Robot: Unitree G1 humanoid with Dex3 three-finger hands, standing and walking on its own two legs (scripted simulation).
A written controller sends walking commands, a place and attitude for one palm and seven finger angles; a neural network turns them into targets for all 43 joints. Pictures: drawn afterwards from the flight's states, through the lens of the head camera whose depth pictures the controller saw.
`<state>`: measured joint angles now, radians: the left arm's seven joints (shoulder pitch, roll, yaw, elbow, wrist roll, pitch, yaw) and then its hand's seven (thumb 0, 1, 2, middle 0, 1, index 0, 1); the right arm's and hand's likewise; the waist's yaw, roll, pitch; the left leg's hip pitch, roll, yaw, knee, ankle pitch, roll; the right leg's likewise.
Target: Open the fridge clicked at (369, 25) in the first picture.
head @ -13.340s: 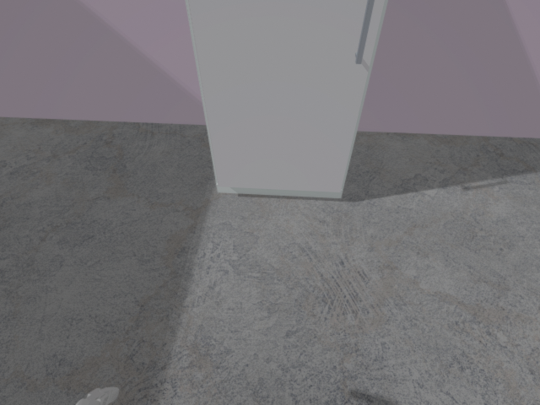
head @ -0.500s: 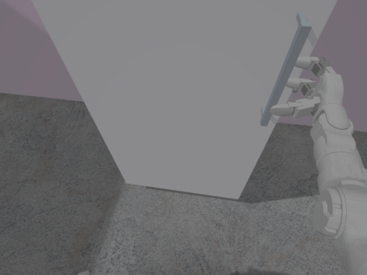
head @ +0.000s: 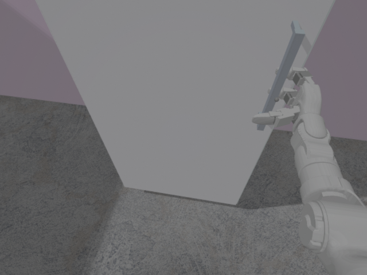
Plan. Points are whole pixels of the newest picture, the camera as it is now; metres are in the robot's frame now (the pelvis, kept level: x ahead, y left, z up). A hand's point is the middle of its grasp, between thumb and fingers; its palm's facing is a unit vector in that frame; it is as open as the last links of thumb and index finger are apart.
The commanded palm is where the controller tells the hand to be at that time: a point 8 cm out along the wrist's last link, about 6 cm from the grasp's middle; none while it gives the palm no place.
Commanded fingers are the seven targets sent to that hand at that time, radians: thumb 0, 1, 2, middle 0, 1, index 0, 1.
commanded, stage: slide the fingers in behind the handle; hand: right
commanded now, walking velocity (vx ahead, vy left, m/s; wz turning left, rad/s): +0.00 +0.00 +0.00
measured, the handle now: (275, 84) +0.53 -0.12 +0.14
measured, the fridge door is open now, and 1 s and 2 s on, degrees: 0 0 0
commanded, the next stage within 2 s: grip the handle and tug to test in 1.30 s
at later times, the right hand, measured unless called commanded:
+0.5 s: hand (266, 96) +0.48 -0.10 +0.14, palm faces +0.05 +1.00 -0.01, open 14.0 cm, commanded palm +0.45 -0.15 +0.15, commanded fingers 0.00 0.50 -0.30 0.30 1.20 0.30 1.20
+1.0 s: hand (266, 99) +0.47 -0.10 +0.15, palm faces +0.05 +1.00 +0.00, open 14.0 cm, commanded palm +0.45 -0.15 +0.15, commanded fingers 0.00 0.50 -0.30 0.30 1.20 0.30 1.20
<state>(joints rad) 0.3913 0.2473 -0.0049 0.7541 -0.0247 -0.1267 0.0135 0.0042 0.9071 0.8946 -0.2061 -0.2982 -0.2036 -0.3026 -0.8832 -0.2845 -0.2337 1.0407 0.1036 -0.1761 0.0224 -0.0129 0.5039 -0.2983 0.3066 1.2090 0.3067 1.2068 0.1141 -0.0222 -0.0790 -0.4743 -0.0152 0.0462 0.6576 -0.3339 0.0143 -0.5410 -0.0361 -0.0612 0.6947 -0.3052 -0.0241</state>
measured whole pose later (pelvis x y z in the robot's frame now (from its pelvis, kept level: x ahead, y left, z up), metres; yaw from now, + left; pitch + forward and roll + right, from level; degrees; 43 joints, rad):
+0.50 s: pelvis +0.00 +0.02 +0.00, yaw -1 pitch +8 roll +1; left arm 0.35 0.25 0.00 0.75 -0.02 -0.12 0.02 0.00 0.91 0.89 -0.21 -0.30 -0.20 -0.30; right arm -0.91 -0.26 -0.21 1.05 0.10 -0.18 -0.02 -0.01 0.50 -0.30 0.30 1.20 0.30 1.20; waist 0.10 -0.02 -0.06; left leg -0.46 -0.02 0.06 0.65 -0.34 0.03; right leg -0.52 -0.04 -0.05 0.67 -0.29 0.00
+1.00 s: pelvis +0.00 +0.01 +0.01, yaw -1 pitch +7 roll +1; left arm 0.34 0.25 0.00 0.75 -0.03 -0.10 0.02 0.00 0.91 0.89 -0.20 -0.30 -0.20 -0.30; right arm -0.86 -0.23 -0.19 1.00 0.11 -0.15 -0.03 -0.01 0.50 -0.30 0.30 1.20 0.30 1.20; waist 0.09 -0.02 -0.07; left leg -0.41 -0.02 0.06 0.62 -0.32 0.03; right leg -0.48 -0.04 -0.05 0.64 -0.28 -0.01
